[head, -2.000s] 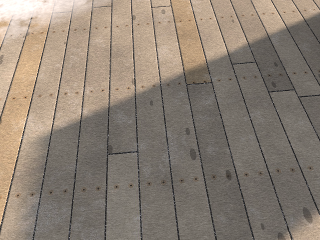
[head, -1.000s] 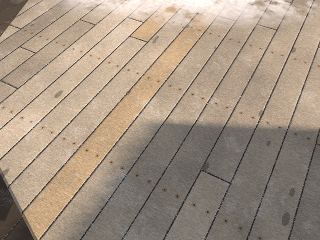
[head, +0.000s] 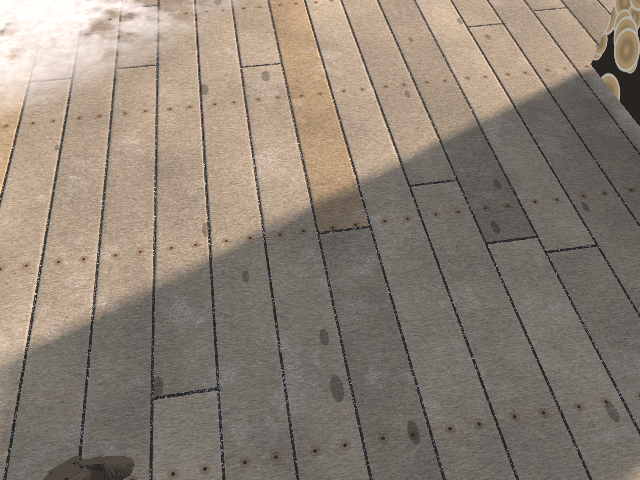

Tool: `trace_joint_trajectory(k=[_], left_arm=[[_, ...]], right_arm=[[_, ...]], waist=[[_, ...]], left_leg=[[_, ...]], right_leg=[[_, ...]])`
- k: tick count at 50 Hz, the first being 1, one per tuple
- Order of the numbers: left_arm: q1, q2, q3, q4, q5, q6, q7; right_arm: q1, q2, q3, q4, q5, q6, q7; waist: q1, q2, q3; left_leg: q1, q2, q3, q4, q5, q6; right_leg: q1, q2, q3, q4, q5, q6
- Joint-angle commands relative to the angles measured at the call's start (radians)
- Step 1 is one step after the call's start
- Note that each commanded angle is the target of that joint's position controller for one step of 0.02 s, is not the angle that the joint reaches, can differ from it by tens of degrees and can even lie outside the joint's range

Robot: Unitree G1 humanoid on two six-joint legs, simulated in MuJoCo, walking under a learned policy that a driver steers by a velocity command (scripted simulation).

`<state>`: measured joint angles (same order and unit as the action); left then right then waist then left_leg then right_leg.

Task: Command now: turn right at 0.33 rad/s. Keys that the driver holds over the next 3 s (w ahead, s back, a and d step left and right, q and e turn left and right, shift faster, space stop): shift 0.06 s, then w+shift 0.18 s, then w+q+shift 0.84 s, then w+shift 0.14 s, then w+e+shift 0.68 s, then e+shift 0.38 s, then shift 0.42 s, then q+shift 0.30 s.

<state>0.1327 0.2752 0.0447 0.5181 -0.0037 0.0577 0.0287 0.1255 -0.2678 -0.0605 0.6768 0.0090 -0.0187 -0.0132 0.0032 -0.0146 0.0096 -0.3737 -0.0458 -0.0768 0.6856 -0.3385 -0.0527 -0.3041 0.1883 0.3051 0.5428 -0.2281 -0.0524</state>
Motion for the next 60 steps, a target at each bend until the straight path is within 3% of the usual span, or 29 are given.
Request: trace_joint_trajectory(k=[1,2,3,4,6,7,14,15,19,22,23,24,25,27,30,36,39,41,43,44,45,46,47,48,49,51,54,57,60], left_arm=[[-0.015,0.111,0.030,-0.053,-0.014,-0.011,-0.006],[0.034,0.081,0.022,-0.043,0.001,-0.019,-0.009],[0.122,0.073,0.019,-0.023,0.014,-0.030,-0.011],[0.064,0.126,0.032,-0.032,0.011,-0.040,-0.006],[0.012,0.155,0.044,-0.022,-0.009,-0.053,-0.010],[0.031,0.139,0.041,-0.006,-0.008,-0.054,-0.016],[-0.079,0.037,0.008,-0.012,-0.013,-0.145,-0.036],[-0.090,0.052,0.010,-0.008,0.071,-0.106,-0.074],[-0.031,0.061,0.015,0.005,0.032,-0.091,-0.080],[0.220,0.116,0.033,0.085,0.029,-0.119,-0.026],[0.381,0.202,0.052,0.097,0.048,-0.133,-0.009],[0.327,0.320,0.074,0.080,0.068,-0.128,-0.002],[0.245,0.259,0.066,0.062,0.064,-0.130,-0.006],[0.175,0.133,0.025,0.065,0.048,-0.143,-0.016],[0.223,0.111,0.014,0.115,0.039,-0.163,-0.005],[0.301,0.074,0.009,0.222,0.045,-0.188,-0.017],[0.348,0.086,0.013,0.276,0.046,-0.184,-0.006],[0.337,0.126,0.017,0.292,0.045,-0.176,0.000],[0.342,0.196,0.034,0.297,0.041,-0.154,0.010],[0.302,0.234,0.047,0.284,0.046,-0.134,0.013],[0.259,0.254,0.055,0.259,0.045,-0.121,0.006],[0.248,0.226,0.051,0.252,0.050,-0.122,-0.005],[0.266,0.064,0.014,0.169,0.043,-0.137,-0.030],[0.165,0.121,0.013,0.085,0.034,-0.166,-0.027],[0.086,0.136,0.008,0.065,0.034,-0.188,-0.029],[0.110,0.117,-0.005,0.088,0.052,-0.186,-0.025],[0.155,0.096,-0.015,0.105,0.091,-0.119,-0.030],[-0.038,0.067,-0.036,0.025,0.071,-0.114,-0.045],[-0.125,0.026,-0.056,0.022,0.052,-0.127,-0.067]], right_arm=[[-0.022,-0.068,-0.017,-0.076,-0.007,-0.035,0.013],[-0.031,-0.105,-0.021,-0.088,-0.026,-0.037,0.010],[-0.074,-0.155,-0.024,-0.115,-0.042,-0.029,0.002],[0.012,-0.115,-0.018,-0.084,-0.052,-0.031,0.002],[0.120,-0.149,-0.037,-0.044,-0.007,-0.028,-0.007],[0.136,-0.155,-0.035,-0.036,0.005,-0.029,-0.017],[0.227,-0.123,-0.018,-0.019,0.011,-0.066,-0.006],[0.229,-0.164,-0.042,0.005,-0.044,-0.054,0.017],[0.176,-0.183,-0.060,-0.008,-0.025,-0.031,0.036],[0.124,-0.123,-0.051,-0.032,-0.016,-0.030,0.036],[0.099,-0.028,-0.023,-0.064,-0.012,-0.041,0.038],[0.085,0.014,-0.006,-0.120,0.013,-0.045,0.031],[0.083,-0.030,-0.008,-0.118,-0.004,-0.032,0.030],[0.077,-0.084,-0.027,-0.082,-0.026,-0.019,0.063],[0.054,-0.075,-0.026,-0.070,-0.047,0.007,0.093],[-0.111,-0.077,-0.014,-0.112,-0.044,0.028,0.117],[-0.225,-0.056,0.011,-0.144,-0.043,0.023,0.137],[-0.227,-0.043,0.024,-0.151,-0.032,0.022,0.132],[-0.105,-0.078,0.012,-0.120,-0.027,0.022,0.108],[0.065,-0.120,-0.007,-0.077,-0.021,0.018,0.096],[0.278,-0.177,-0.037,-0.014,-0.020,0.009,0.079],[0.397,-0.229,-0.069,0.043,-0.027,0.008,0.054],[0.271,-0.332,-0.093,0.019,-0.036,0.025,0.039],[0.300,-0.359,-0.102,-0.023,-0.038,0.038,0.039],[0.304,-0.332,-0.099,-0.002,-0.035,0.034,0.029],[0.248,-0.247,-0.073,0.024,-0.032,0.008,0.019],[0.188,-0.178,-0.038,0.018,-0.014,-0.034,0.016],[0.241,-0.167,-0.029,0.043,-0.014,-0.064,0.021],[0.306,-0.155,-0.025,0.080,0.002,-0.078,0.028]], waist=[[-0.014,-0.096,-0.107],[0.012,-0.002,-0.120],[0.074,0.212,-0.104],[0.007,0.284,-0.118],[-0.048,0.174,-0.067],[-0.044,0.168,-0.024],[-0.081,0.169,0.045],[-0.070,0.141,0.032],[-0.017,0.221,0.035],[0.113,0.054,-0.048],[0.193,-0.168,-0.157],[0.144,-0.316,-0.137],[0.102,-0.208,-0.091],[0.048,-0.087,-0.023],[0.039,-0.113,0.026],[0.032,-0.070,0.146],[0.059,-0.026,0.199],[0.027,-0.044,0.171],[-0.057,-0.105,0.055],[-0.151,-0.131,-0.040],[-0.239,-0.129,-0.146],[-0.267,-0.042,-0.191],[-0.099,0.253,-0.171],[-0.154,0.114,-0.330],[-0.149,0.025,-0.222],[-0.034,-0.097,-0.021],[0.053,-0.087,0.050],[0.008,-0.026,0.146],[-0.059,0.024,0.109]], left_leg=[[0.151,0.030,0.000,-0.288,0.209,0.034],[0.246,0.144,-0.106,-0.325,0.392,0.073],[0.299,0.310,-0.249,-0.317,0.700,0.184],[0.258,0.399,-0.390,-0.397,0.441,0.328],[0.322,0.350,-0.450,-0.490,-0.349,0.293],[0.340,0.335,-0.445,-0.505,-0.425,0.267],[0.250,0.242,-0.285,-0.574,-0.196,0.265],[0.179,0.187,-0.242,-0.566,-0.167,0.245],[-0.003,0.176,-0.241,-0.508,-0.158,0.240],[-0.245,0.106,-0.227,-0.247,-0.175,0.187],[-0.333,-0.002,-0.093,0.126,-0.208,0.157],[-0.531,-0.044,-0.001,0.362,-0.168,0.137],[-0.556,0.044,-0.031,0.505,-0.064,0.145],[-0.519,0.094,-0.020,0.528,0.060,0.119],[-0.532,0.117,0.013,0.588,0.147,0.091],[-0.611,0.128,0.063,0.483,0.269,0.107],[-0.512,0.116,0.201,0.265,0.278,0.157],[-0.334,0.059,0.281,0.130,0.246,0.215],[-0.155,-0.030,0.324,0.104,0.175,0.256],[0.013,-0.061,0.302,0.110,0.112,0.281],[0.267,-0.090,0.256,0.063,0.058,0.310],[0.541,-0.063,0.135,-0.028,0.026,0.329],[0.774,0.196,-0.362,-0.110,-0.035,0.438],[0.843,0.277,-0.697,-0.312,-0.163,0.532],[0.744,0.288,-0.696,-0.415,-0.200,0.492],[0.409,0.217,-0.529,-0.456,-0.044,0.419],[0.125,0.107,-0.368,-0.483,0.047,0.411],[-0.002,0.059,-0.271,-0.547,0.232,0.381],[0.041,0.036,-0.198,-0.550,0.516,0.306]], right_leg=[[0.101,-0.246,0.232,-0.069,0.329,-0.113],[0.044,-0.193,0.170,-0.004,0.122,-0.054],[-0.067,-0.062,0.012,0.165,-0.294,0.016],[-0.145,-0.045,-0.111,0.285,-0.431,0.075],[-0.335,-0.125,-0.174,0.493,-0.296,0.108],[-0.409,-0.148,-0.194,0.561,-0.250,0.111],[-0.368,-0.213,-0.301,0.346,-0.020,0.074],[-0.297,-0.174,-0.349,0.295,-0.052,0.082],[-0.011,-0.155,-0.357,0.054,-0.113,0.090],[0.445,-0.203,-0.313,-0.079,-0.024,0.055],[0.589,-0.446,-0.038,-0.190,-0.368,0.037],[0.521,-0.637,0.336,-0.367,-0.688,-0.015],[0.421,-0.648,0.390,-0.380,-0.722,-0.056],[0.314,-0.530,0.092,-0.345,-0.472,-0.029],[0.284,-0.469,-0.124,-0.395,-0.253,-0.019],[0.316,-0.446,-0.407,-0.461,0.007,-0.007],[0.329,-0.416,-0.535,-0.486,0.230,0.016],[0.348,-0.414,-0.609,-0.405,0.761,0.032],[0.433,-0.448,-0.613,-0.190,1.312,0.036],[0.423,-0.475,-0.600,0.015,1.422,0.021],[0.322,-0.479,-0.573,0.284,1.358,-0.006],[0.084,-0.399,-0.559,0.623,0.831,0.012],[-0.403,-0.187,-0.504,1.026,-0.234,0.077],[-0.548,-0.157,-0.271,1.143,-0.180,0.075],[-0.595,-0.219,-0.216,1.082,-0.113,0.062],[-0.482,-0.295,-0.225,0.889,-0.091,0.060],[-0.367,-0.340,-0.232,0.746,-0.157,0.108],[-0.349,-0.347,-0.305,0.446,0.048,0.121],[-0.200,-0.296,-0.354,0.175,0.379,0.074]])
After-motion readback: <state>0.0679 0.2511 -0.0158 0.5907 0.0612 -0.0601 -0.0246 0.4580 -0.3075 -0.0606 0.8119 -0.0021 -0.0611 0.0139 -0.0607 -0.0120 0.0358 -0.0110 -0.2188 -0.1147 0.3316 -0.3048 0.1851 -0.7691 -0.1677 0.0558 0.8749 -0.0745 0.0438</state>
